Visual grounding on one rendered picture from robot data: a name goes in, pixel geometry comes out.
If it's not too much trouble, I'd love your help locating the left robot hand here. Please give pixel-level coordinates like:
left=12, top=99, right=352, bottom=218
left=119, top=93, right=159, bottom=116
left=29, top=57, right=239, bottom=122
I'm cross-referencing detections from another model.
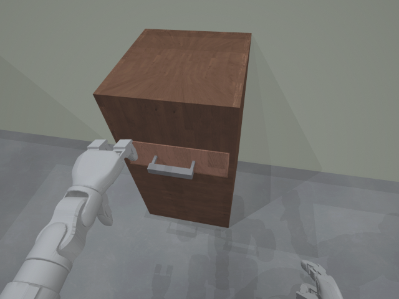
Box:
left=72, top=140, right=138, bottom=226

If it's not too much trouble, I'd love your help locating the cabinet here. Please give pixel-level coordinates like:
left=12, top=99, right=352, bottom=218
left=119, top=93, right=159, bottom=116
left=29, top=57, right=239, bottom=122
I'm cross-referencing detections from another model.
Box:
left=93, top=29, right=252, bottom=228

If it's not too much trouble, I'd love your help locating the right robot hand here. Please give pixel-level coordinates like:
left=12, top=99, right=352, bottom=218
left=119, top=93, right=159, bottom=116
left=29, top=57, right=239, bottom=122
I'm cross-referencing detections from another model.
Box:
left=296, top=260, right=343, bottom=299

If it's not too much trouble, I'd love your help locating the drawer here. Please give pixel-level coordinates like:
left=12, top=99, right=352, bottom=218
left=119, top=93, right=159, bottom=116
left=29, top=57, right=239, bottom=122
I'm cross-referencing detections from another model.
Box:
left=130, top=141, right=229, bottom=177

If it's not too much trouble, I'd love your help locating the handle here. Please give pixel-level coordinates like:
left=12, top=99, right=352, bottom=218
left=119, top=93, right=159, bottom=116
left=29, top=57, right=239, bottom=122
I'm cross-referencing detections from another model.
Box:
left=147, top=156, right=195, bottom=179

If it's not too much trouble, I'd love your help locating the robot left forearm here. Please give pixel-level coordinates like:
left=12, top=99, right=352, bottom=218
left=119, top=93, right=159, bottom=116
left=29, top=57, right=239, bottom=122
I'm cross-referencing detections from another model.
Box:
left=0, top=186, right=103, bottom=299

